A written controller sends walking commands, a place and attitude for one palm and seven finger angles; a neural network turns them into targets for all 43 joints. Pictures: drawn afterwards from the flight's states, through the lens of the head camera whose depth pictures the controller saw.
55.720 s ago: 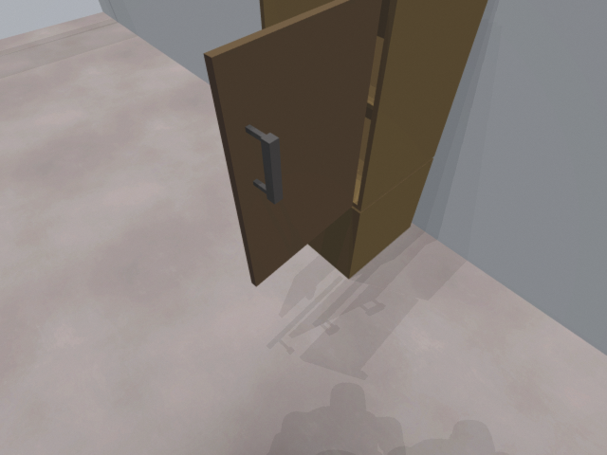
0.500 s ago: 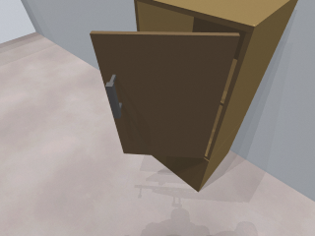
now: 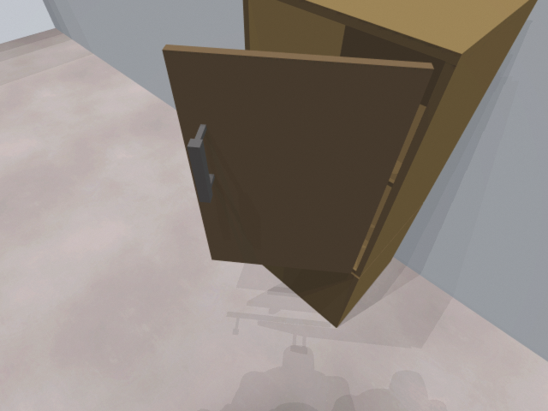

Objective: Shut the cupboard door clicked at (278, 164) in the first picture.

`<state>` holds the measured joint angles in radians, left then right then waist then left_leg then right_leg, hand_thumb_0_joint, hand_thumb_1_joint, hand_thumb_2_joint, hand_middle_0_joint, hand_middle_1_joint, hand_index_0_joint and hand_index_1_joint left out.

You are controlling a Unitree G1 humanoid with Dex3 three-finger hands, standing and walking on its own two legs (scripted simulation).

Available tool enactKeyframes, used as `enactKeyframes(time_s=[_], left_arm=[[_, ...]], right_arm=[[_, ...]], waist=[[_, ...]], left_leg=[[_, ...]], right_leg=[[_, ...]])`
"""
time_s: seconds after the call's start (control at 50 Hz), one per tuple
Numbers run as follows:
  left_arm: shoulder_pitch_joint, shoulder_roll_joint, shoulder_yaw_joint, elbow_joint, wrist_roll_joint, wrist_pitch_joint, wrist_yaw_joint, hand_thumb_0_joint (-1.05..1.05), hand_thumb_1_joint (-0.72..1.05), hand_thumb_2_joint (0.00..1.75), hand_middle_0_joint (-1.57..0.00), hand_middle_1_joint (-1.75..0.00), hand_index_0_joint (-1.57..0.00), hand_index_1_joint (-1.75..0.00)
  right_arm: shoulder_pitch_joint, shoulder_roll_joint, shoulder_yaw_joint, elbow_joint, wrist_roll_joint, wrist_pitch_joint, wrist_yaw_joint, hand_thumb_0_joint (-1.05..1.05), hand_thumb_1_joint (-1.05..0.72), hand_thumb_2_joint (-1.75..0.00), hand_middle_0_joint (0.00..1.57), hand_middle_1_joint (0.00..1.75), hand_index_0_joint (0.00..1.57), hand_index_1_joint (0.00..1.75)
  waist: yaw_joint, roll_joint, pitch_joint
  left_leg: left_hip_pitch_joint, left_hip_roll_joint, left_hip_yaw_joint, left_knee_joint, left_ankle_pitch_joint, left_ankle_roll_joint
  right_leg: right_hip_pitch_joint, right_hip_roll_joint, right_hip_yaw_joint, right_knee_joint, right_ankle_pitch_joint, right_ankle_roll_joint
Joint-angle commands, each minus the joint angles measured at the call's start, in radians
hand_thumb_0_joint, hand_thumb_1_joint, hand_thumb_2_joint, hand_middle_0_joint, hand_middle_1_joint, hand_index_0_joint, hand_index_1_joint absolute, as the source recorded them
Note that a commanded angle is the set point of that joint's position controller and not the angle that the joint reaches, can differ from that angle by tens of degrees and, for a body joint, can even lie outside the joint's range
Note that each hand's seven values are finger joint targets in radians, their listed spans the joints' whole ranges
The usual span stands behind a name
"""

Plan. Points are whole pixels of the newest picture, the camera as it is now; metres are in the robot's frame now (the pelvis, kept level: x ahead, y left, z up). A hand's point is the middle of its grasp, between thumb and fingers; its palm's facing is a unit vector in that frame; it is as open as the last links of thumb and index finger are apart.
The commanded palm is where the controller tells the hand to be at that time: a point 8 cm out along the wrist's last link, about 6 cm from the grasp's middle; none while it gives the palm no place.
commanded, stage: look again from close up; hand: left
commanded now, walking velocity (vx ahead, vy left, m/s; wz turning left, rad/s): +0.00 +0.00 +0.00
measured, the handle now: (204, 164) +0.51 +0.16 +0.05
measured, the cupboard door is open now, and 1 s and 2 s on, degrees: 37 37 37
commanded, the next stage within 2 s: raise the hand and make a fist in 0.32 s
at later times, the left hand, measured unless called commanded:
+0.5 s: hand (130, 405) +0.15 +0.23 -0.12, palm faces +0.18 -0.95 -0.26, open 7.4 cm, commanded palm +0.13 +0.27 -0.06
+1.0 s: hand (135, 381) +0.16 +0.20 -0.03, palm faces -0.05 -1.00 -0.02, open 5.4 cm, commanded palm +0.14 +0.26 -0.02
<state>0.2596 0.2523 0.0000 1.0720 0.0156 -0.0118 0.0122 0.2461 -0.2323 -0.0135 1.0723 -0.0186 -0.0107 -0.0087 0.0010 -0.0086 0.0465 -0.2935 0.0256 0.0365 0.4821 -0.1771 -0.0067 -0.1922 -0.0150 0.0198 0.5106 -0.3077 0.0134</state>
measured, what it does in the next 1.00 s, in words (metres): lowers itself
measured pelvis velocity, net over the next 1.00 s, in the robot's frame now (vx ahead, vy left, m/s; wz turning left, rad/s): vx -0.03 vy -0.01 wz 0.03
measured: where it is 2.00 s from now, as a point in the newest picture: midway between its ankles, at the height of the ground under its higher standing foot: outside the picture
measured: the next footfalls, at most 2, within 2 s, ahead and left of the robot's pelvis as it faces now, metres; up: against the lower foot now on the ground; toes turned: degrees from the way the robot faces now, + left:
none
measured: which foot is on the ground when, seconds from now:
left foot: down 0.00-1.00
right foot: down 0.00-1.00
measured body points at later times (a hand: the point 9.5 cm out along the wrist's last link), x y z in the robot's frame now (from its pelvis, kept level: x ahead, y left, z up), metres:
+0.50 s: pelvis +0.02 +0.00 -0.01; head +0.05 +0.00 +0.44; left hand +0.14 +0.28 -0.10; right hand +0.12 -0.27 -0.13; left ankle +0.05 +0.13 -0.74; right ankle -0.02 -0.12 -0.73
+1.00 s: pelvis -0.03 -0.01 -0.09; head +0.02 -0.01 +0.35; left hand +0.16 +0.26 -0.03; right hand +0.19 -0.24 -0.16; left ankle +0.05 +0.13 -0.74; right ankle -0.02 -0.12 -0.74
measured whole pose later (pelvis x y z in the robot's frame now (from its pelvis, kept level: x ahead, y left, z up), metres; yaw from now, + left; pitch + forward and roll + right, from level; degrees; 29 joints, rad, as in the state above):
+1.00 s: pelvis -0.03 -0.01 -0.09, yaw +1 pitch +11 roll -3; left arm 0.37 0.26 0.24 0.05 -0.37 -0.39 -0.50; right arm 0.20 -0.23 -0.01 0.57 0.04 -0.28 -0.10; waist 0.06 0.04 -0.12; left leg -0.95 0.05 -0.06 1.19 -0.44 -0.02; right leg -0.79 0.01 -0.08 1.18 -0.59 -0.01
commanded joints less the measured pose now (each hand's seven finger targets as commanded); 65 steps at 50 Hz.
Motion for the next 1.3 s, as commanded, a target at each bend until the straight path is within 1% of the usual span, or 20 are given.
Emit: enactKeyframes(time_s=[0.0, 0.38, 0.4, 0.42, 0.44, 0.46, 0.48, 0.5, 0.52, 0.54, 0.56, 0.6, 0.64, 0.68, 0.7, 0.76, 0.88, 1.06, 1.12, 1.28], left_arm=[[-0.008, 0.16, 0.03, -0.045, 0.002, -0.02, 0.011, 0.0, 0.9, 0.9, -0.2, -0.3, -0.2, -0.3], [-0.082, 0.207, 0.032, -0.048, 0.003, -0.021, 0.009, 0.0, 0.9, 0.9, -0.2, -0.3, -0.2, -0.3], [0.029, 0.09, 0.018, -0.039, 0.007, -0.029, 0.056, 0.0, 0.9, 0.9, -0.2, -0.3, -0.2, -0.3], [-0.799, 0.874, 0.673, -1.53, -0.096, -0.312, 0.046, 0.0, 0.9, 0.9, -0.2, -0.3, -0.2, -0.3], [0.036, 0.177, 0.156, -1.021, -0.124, -0.225, 0.021, 0.0, 0.9, 0.9, -0.22, -0.32, -0.22, -0.32], [0.275, -0.054, 0.094, -1.118, -0.213, -0.118, 0.003, 0.0, 0.9, 0.9, -0.24, -0.34, -0.24, -0.34], [0.101, 0.024, 0.146, -1.158, -0.186, -0.156, -0.015, 0.0, 0.9, 0.9, -0.25, -0.36, -0.25, -0.36], [0.168, 0.008, 0.188, -1.085, -0.221, -0.19, -0.051, 0.0, 0.9, 0.9, -0.27, -0.38, -0.27, -0.38], [0.175, 0.036, 0.213, -0.956, -0.236, -0.241, -0.087, 0.0, 0.9, 0.9, -0.29, -0.4, -0.29, -0.4], [0.25, 0.016, 0.241, -0.845, -0.255, -0.322, -0.135, 0.0, 0.9, 0.9, -0.31, -0.42, -0.31, -0.42], [0.315, 0.001, 0.248, -0.787, -0.276, -0.406, -0.207, 0.0, 0.9, 0.9, -0.33, -0.44, -0.33, -0.44], [0.365, 0.062, 0.334, -0.822, -0.302, -0.568, -0.355, 0.0, 0.9, 0.9, -0.36, -0.48, -0.36, -0.48], [0.265, 0.116, 0.352, -0.88, -0.346, -0.667, -0.492, 0.0, 0.9, 0.9, -0.4, -0.52, -0.4, -0.52], [0.215, 0.205, 0.434, -0.952, -0.41, -0.661, -0.583, 0.0, 0.9, 0.9, -0.44, -0.56, -0.44, -0.56], [0.192, 0.217, 0.454, -0.996, -0.44, -0.634, -0.598, 0.0, 0.9, 0.9, -0.46, -0.58, -0.46, -0.58], [0.045, 0.224, 0.443, -1.156, -0.485, -0.567, -0.583, 0.0, 0.9, 0.9, -0.51, -0.64, -0.51, -0.64], [-0.054, 0.179, 0.3, -1.26, -0.414, -0.48, -0.52, 0.0, 0.9, 0.9, -0.62, -0.76, -0.62, -0.76], [0.132, 0.196, 0.361, -1.243, -0.388, -0.337, -0.404, 0.0, 0.9, 0.9, -0.79, -0.94, -0.79, -0.94], [0.144, 0.143, 0.296, -1.312, -0.371, -0.352, -0.363, 0.0, 0.9, 0.9, -0.84, -1.0, -0.84, -1.0], [0.09, 0.145, 0.237, -1.388, -0.332, -0.37, -0.327, 0.0, 0.9, 0.9, -0.99, -1.16, -0.99, -1.16]], right_arm=[[-0.031, -0.156, -0.023, -0.044, 0.006, -0.029, -0.006, 0.0, -0.9, -0.9, 0.2, 0.3, 0.2, 0.3], [-0.133, -0.201, -0.018, -0.034, 0.006, -0.029, -0.008, 0.0, -0.9, -0.9, 0.2, 0.3, 0.2, 0.3], [-0.09, -0.143, -0.021, -0.091, 0.019, -0.025, -0.006, 0.0, -0.9, -0.9, 0.2, 0.3, 0.2, 0.3], [0.04, -0.277, -0.076, -0.313, 0.013, -0.185, -0.096, 0.0, -0.9, -0.9, 0.2, 0.3, 0.2, 0.3], [-0.11, -0.18, -0.031, -0.354, 0.101, -0.254, -0.13, 0.0, -0.9, -0.9, 0.2, 0.3, 0.2, 0.3], [-0.102, -0.128, -0.029, -0.41, 0.084, -0.295, -0.097, 0.0, -0.9, -0.9, 0.2, 0.3, 0.2, 0.3], [-0.07, -0.109, -0.05, -0.412, 0.07, -0.317, -0.054, 0.0, -0.9, -0.9, 0.2, 0.3, 0.2, 0.3], [-0.082, -0.125, -0.084, -0.447, 0.056, -0.324, -0.046, 0.0, -0.9, -0.9, 0.2, 0.3, 0.2, 0.3], [-0.097, -0.136, -0.083, -0.456, 0.054, -0.33, -0.042, 0.0, -0.9, -0.9, 0.2, 0.3, 0.2, 0.3], [-0.111, -0.123, -0.084, -0.466, 0.05, -0.332, -0.042, 0.0, -0.9, -0.9, 0.2, 0.3, 0.2, 0.3], [-0.1, -0.128, -0.084, -0.48, 0.05, -0.337, -0.034, 0.0, -0.9, -0.9, 0.2, 0.3, 0.2, 0.3], [-0.11, -0.129, -0.098, -0.513, 0.034, -0.343, -0.017, 0.0, -0.9, -0.9, 0.2, 0.3, 0.2, 0.3], [-0.134, -0.135, -0.099, -0.563, 0.04, -0.363, -0.012, 0.0, -0.9, -0.9, 0.2, 0.3, 0.2, 0.3], [-0.12, -0.14, -0.091, -0.613, 0.048, -0.362, -0.019, 0.0, -0.9, -0.9, 0.2, 0.3, 0.2, 0.3], [-0.12, -0.135, -0.091, -0.639, 0.056, -0.36, -0.028, 0.0, -0.9, -0.9, 0.2, 0.3, 0.2, 0.3], [-0.092, -0.129, -0.076, -0.665, 0.066, -0.35, -0.061, 0.0, -0.9, -0.9, 0.2, 0.3, 0.2, 0.3], [-0.072, -0.134, -0.058, -0.648, 0.07, -0.342, -0.11, 0.0, -0.9, -0.9, 0.2, 0.3, 0.2, 0.3], [-0.091, -0.109, -0.042, -0.684, 0.072, -0.316, -0.091, 0.0, -0.9, -0.9, 0.2, 0.3, 0.2, 0.3], [-0.08, -0.106, -0.035, -0.7, 0.069, -0.319, -0.078, 0.0, -0.9, -0.9, 0.2, 0.3, 0.2, 0.3], [-0.055, -0.135, -0.023, -0.701, 0.065, -0.331, -0.067, 0.0, -0.9, -0.9, 0.2, 0.3, 0.2, 0.3]], waist=[[0.001, 0.015, -0.026], [0.002, 0.002, -0.081], [-0.006, 0.043, -0.102], [-0.083, -0.058, -0.336], [0.0, 0.341, -0.492], [0.012, 0.403, -0.461], [-0.02, 0.228, -0.279], [-0.003, 0.115, -0.148], [-0.04, -0.052, -0.014], [-0.024, -0.202, 0.054], [0.003, -0.153, 0.055], [0.058, -0.203, -0.235], [0.05, -0.108, -0.324], [0.068, 0.039, -0.418], [0.067, 0.014, -0.455], [0.029, -0.009, -0.434], [-0.03, 0.009, -0.325], [0.046, 0.052, -0.307], [0.029, 0.08, -0.312], [-0.003, 0.113, -0.297]], left_leg=[[0.094, 0.08, -0.098, -0.1, 0.008, 0.04], [0.172, 0.088, -0.081, -0.093, 0.193, 0.032], [0.167, 0.1, -0.017, 0.097, 0.267, 0.006], [0.399, 0.036, -0.126, 0.152, 0.343, 0.06], [0.503, 0.04, -0.13, 0.159, 0.582, 0.022], [0.404, 0.031, -0.121, 0.141, 0.662, -0.004], [0.19, 0.025, -0.09, 0.098, 0.475, 0.009], [0.016, -0.002, -0.068, 0.149, 0.196, -0.005], [-0.145, -0.022, -0.069, 0.193, -0.02, -0.007], [-0.259, -0.03, -0.072, 0.246, -0.097, -0.003], [-0.303, -0.042, -0.064, 0.309, -0.034, -0.004], [-0.339, -0.044, -0.048, 0.446, 0.11, -0.005], [-0.434, -0.051, -0.038, 0.531, 0.002, -0.002], [-0.442, -0.048, -0.026, 0.583, -0.009, 0.009], [-0.451, -0.044, -0.021, 0.6, -0.032, 0.016], [-0.482, -0.026, -0.04, 0.629, -0.106, 0.03], [-0.467, -0.003, -0.071, 0.598, -0.177, 0.051], [-0.392, -0.011, -0.091, 0.431, -0.214, 0.034], [-0.342, -0.012, -0.099, 0.384, -0.235, 0.032], [-0.285, -0.004, -0.135, 0.321, -0.311, 0.029]], right_leg=[[-0.072, -0.08, 0.085, -0.13, 0.045, -0.056], [-0.003, -0.095, 0.076, -0.137, 0.244, -0.039], [-0.002, -0.129, 0.108, -0.141, 0.431, -0.008], [-0.021, -0.058, -0.056, 0.181, 0.473, -0.023], [-0.202, 0.003, -0.125, 0.361, 0.254, -0.005], [-0.169, 0.01, -0.132, 0.421, 0.104, -0.02], [-0.27, 0.009, -0.111, 0.248, 0.063, -0.015], [-0.293, 0.02, -0.126, 0.139, 0.096, -0.022], [-0.381, 0.012, -0.117, 0.114, 0.02, -0.019], [-0.471, 0.014, -0.101, 0.129, -0.056, -0.016], [-0.479, 0.006, -0.075, 0.197, 0.061, -0.03], [-0.457, 0.008, -0.071, 0.401, 0.341, -0.014], [-0.523, -0.008, 0.006, 0.455, 0.196, -0.011], [-0.505, -0.017, 0.065, 0.465, 0.154, -0.012], [-0.502, -0.018, 0.091, 0.446, 0.098, 0.001], [-0.52, -0.014, 0.138, 0.387, -0.038, 0.032], [-0.61, 0.015, 0.089, 0.356, -0.184, 0.011], [-0.536, 0.044, -0.024, 0.336, -0.244, -0.028], [-0.543, 0.048, -0.066, 0.349, -0.208, -0.029], [-0.543, 0.052, -0.096, 0.352, -0.186, -0.035]])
